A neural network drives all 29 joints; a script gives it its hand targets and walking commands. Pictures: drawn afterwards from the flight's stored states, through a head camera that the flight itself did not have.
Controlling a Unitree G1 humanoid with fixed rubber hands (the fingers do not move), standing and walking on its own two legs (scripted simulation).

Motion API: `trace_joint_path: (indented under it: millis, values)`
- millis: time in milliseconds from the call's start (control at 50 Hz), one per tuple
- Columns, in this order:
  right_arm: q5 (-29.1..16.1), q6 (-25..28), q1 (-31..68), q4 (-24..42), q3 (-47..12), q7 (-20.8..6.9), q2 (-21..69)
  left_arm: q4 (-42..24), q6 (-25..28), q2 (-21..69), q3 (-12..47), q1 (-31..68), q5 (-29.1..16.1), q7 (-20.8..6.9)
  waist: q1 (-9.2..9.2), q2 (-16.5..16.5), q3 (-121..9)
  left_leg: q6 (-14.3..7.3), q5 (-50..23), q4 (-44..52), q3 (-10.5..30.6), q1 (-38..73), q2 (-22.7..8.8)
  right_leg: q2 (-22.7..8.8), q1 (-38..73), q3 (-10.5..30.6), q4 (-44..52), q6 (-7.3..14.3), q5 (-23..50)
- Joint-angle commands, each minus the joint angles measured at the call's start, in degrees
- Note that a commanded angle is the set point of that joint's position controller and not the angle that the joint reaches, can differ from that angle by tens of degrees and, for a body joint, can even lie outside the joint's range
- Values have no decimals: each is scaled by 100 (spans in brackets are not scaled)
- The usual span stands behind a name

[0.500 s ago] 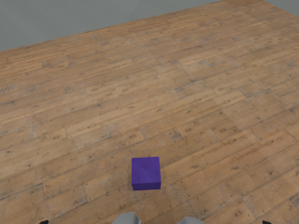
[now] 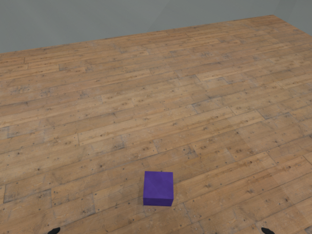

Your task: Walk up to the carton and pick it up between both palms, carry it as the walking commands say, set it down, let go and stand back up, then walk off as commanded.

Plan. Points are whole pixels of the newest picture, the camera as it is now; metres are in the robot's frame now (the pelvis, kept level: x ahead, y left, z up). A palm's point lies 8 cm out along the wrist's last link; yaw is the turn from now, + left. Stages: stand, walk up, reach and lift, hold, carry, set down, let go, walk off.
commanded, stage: walk up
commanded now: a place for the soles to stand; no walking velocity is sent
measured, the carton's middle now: (158, 188) +0.46 +0.00 -0.69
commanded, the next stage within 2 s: none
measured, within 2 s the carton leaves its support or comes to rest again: neither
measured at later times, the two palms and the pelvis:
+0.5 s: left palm out of the picture +0.11 +0.30 -0.11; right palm out of the picture +0.09 -0.31 -0.10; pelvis +0.01 -0.01 +0.01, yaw +1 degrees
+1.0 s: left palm out of the picture +0.11 +0.26 -0.12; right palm (283, 222) +0.18 -0.33 -0.10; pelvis +0.07 -0.04 +0.01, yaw +2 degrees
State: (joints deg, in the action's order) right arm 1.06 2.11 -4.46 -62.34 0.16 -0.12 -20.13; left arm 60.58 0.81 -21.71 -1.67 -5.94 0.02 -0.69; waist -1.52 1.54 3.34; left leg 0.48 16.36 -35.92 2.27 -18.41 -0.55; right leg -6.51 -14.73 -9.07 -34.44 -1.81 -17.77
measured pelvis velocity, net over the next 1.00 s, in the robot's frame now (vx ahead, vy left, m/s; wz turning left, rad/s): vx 0.07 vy -0.04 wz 0.03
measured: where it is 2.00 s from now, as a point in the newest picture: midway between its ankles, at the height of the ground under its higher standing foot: outside the picture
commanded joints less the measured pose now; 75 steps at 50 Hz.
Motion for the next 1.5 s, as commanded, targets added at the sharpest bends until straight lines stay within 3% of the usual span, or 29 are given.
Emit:
trace_joint_path:
  millis: [0, 200, 380, 400, 460, 480, 500, 540, 560, 580, 600, 620, 640, 660, 680, 720, 740, 760, 780, 800, 820, 840, 880, 920, 960, 1020, 1100, 1300, 1480]
  values:
    - [-17, 138, 399, 266, 317, 103, -1498, -242, 104, -1107, -255, 296, -6, 52, -3, -613, -543, -451, -840, 1419, 1139, -267, -617, -95, 802, 674, 708, 348, 73]
    - [-42, 91, 247, 119, 295, 93, -1326, -94, 103, -1111, -245, 613, 28, 49, 77, -90, -708, -280, -1570, 1277, 542, 196, -402, -370, 1063, 649, 1283, 380, 608]
    - [-11, 43, 172, 93, 321, 72, -1356, -76, 50, -1084, -242, 703, 13, 51, 87, -140, -680, -258, -1628, 1413, 513, 315, -411, -342, 1111, 568, 1369, 376, 453]
    - [28, 101, -269, 141, 457, 153, -1586, -275, -34, -1287, -408, 616, 197, -15, 154, 207, -724, -366, -774, 1342, 586, 542, -420, -103, 856, 457, 1023, 449, -318]
    - [95, 118, -478, 325, 581, 226, -1889, -540, -134, -985, -372, 599, 179, -74, 238, -752, -312, -943, 359, 1850, 2034, 843, -1152, 342, -430, 602, 11, 368, -933]
    - [110, 137, -376, 460, 618, 249, -1954, -607, -140, -965, -371, 526, 184, -89, 195, -974, -169, -1127, 301, 1873, 2220, 788, -1378, 333, -668, 736, -213, 367, -943]
    - [83, 147, -247, 552, 612, 263, -1949, -642, -127, -983, -379, 349, 190, -92, 104, -967, -228, -1201, 99, 1734, 2148, 711, -1466, 290, -605, 898, -167, 413, -800]
    - [43, 127, -62, 723, 537, 245, -1655, -563, -73, -979, -419, -118, 204, -82, -152, -744, -465, -898, -454, 1245, 1544, 321, -1159, 260, 174, 1089, 639, 534, -277]
    - [9, 112, 28, 804, 491, 226, -1446, -523, -34, -1147, -483, -295, 246, -71, -252, -224, -518, -542, -461, 745, 924, -167, -700, -61, 679, 1500, 1334, 649, -375]
    - [-1, 101, 113, 860, 450, 201, -1226, -537, 12, -1573, -600, -345, 250, -64, -317, 566, -324, -178, 120, -169, 37, -871, 59, -644, 1090, 2213, 1902, 945, -694]
    - [-8, 99, 21, 863, 423, 238, -1224, -670, 23, -1714, -637, -271, 244, -55, -312, 888, -159, -40, 1153, -652, -362, -1253, 250, -1205, 1176, 2705, 1980, 1372, -226]
    - [20, 117, -155, 832, 456, 258, -1356, -813, 18, -1654, -606, -267, 262, -56, -281, 776, -131, 23, 1710, -1147, -223, -1225, 83, -1431, 1100, 2774, 1827, 1626, 618]
    - [-5, 155, -262, 817, 445, 251, -1374, -872, 11, -1540, -562, -364, 229, -32, -229, 670, -20, 5, 1711, -1148, -126, -1222, 23, -1320, 1143, 2581, 1667, 1632, 1279]
    - [-44, 192, -309, 844, 437, 246, -1285, -925, 4, -1425, -517, -371, 208, -5, -162, 799, 18, -12, 1493, -901, -222, -1129, -45, -1176, 1216, 2298, 1539, 1544, 1963]
    - [7, 190, -280, 862, 419, 194, -1228, -899, 45, -1373, -470, -391, 148, 38, -90, 536, -138, -63, 1174, -560, -200, -853, -126, -1187, 1298, 2161, 1435, 1411, 2442]
    - [48, 224, -461, 781, 415, 157, -1069, -965, 35, -1347, -430, -118, 77, 65, 154, 554, -255, -124, -43, 758, -459, 168, -44, -782, 994, 1518, 980, 995, 2876]
    - [82, 234, -576, 687, 433, 156, -1088, -982, 21, -1273, -392, 23, 34, 62, 277, 487, -348, -165, -1048, 1334, -388, 844, -57, -615, 631, 1304, 730, 752, 2934]
    - [133, 240, -746, 653, 523, 189, -1372, -1058, 37, -1097, -353, 89, -33, 66, 388, 55, -529, -345, -2013, 1387, 244, 1679, -539, -353, 9, 1082, 173, 506, 2753]
    - [144, 292, -807, 700, 570, 216, -1743, -1103, 35, -839, -292, -29, -108, 60, 382, -691, -837, -823, -2334, 1607, 1523, 2017, -1419, 229, -515, 873, -508, 194, 1543]
    - [9, 306, -631, 674, 520, 211, -1808, -906, -57, -987, -326, -207, -98, 72, 262, -715, -793, -1436, -2865, 1432, 1885, 1549, -1971, 321, -154, 1059, -400, 183, -772]
    - [24, 292, -467, 681, 466, 208, -1716, -825, -73, -1027, -321, -280, -80, 73, 174, -728, -680, -1538, -2538, 1448, 1810, 1305, -1994, 319, -89, 1113, -522, 273, -1346]
    - [24, 270, -257, 717, 425, 219, -1637, -808, -56, -969, -288, -355, -53, 71, 53, -757, -589, -1337, -2269, 1421, 1478, 1181, -1794, 272, -47, 1112, -192, 333, -1058]
    - [-8, 187, 177, 772, 368, 216, -1470, -500, 21, -988, -266, -653, 55, 60, -142, -608, -514, -677, -1944, 1078, 602, 609, -1183, 148, 744, 1178, 993, 403, 531]
    - [-38, 112, 165, 740, 359, 154, -1274, -458, 115, -1377, -327, -276, 67, 49, 98, -105, -327, -192, -1042, 915, -92, 665, -305, -399, 475, 1860, 1407, 629, 1407]
    - [6, 113, 233, 569, 378, 150, -1297, -446, 129, -1275, -275, 0, 31, 71, 157, -184, -381, -172, -1431, 1078, -47, 1087, -440, -331, 500, 1645, 1245, 597, 1840]
    - [-29, 150, 242, 404, 357, 149, -1258, -335, 102, -1073, -188, -30, -19, 115, 136, 44, -715, -323, -2570, 1063, -34, 1432, -623, -75, 841, 1317, 1105, 391, 2806]
    - [-32, 111, 399, 347, 368, 164, -1201, -275, 73, -1073, -164, 42, -28, 141, 106, 51, -799, -256, -2801, 1201, -153, 1473, -621, -71, 1180, 1244, 1141, 348, 3212]
    - [23, 57, 575, 330, 405, 126, -1134, -285, 42, -1030, -153, 276, 26, 147, 123, -56, -639, -211, -2151, 1583, -166, 1521, -648, -24, 1057, 1288, 1485, 317, 2296]
    - [30, 61, 425, 319, 393, 107, -1135, -279, 53, -1070, -172, 287, 55, 130, 147, -52, -568, -192, -1857, 1688, -207, 1488, -661, 10, 1068, 1358, 1580, 352, 2050]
